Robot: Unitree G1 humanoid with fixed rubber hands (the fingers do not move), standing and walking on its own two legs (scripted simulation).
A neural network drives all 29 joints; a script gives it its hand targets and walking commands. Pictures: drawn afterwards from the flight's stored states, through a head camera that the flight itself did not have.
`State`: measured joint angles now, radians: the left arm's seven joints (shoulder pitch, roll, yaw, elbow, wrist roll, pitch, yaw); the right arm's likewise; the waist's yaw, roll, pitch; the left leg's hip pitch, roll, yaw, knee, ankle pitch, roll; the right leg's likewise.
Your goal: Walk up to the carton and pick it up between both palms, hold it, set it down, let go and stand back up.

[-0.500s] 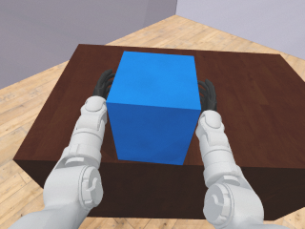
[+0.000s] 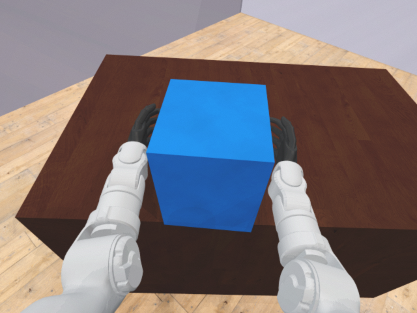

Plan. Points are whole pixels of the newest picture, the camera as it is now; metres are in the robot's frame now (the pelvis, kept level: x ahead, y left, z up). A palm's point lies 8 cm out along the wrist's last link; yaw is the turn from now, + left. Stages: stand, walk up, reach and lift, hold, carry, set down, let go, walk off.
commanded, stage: set down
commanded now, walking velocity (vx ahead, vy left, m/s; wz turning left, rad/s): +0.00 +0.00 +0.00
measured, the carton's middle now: (212, 158) +0.42 +0.00 +0.05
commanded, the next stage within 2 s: none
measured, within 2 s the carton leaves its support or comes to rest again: neither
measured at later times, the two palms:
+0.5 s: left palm (141, 142) +0.42 +0.14 +0.10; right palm (286, 161) +0.38 -0.15 +0.09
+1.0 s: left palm (144, 144) +0.43 +0.14 +0.09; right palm (283, 167) +0.39 -0.15 +0.06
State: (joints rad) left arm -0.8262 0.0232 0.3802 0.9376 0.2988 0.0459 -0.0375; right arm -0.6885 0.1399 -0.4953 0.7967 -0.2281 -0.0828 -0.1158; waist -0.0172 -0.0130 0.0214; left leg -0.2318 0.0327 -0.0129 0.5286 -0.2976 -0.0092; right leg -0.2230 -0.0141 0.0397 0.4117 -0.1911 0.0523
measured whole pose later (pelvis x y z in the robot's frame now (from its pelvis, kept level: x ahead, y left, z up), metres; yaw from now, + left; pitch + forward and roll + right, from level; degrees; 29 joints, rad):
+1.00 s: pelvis +0.00 +0.00 +0.00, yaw +0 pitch +3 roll -2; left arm -0.89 0.11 0.12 1.14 -0.06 -0.06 0.06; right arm -0.74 -0.01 -0.26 1.09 -0.01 -0.17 -0.20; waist -0.02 -0.01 0.01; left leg -0.28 0.03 -0.01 0.53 -0.29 -0.01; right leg -0.27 -0.01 0.04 0.41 -0.19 0.05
